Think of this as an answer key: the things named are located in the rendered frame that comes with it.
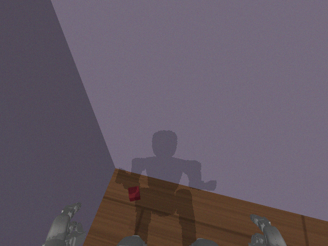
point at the cube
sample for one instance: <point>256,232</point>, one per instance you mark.
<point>134,193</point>

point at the left robot hand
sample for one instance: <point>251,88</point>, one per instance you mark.
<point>62,228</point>

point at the right robot hand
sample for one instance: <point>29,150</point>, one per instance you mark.
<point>271,237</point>

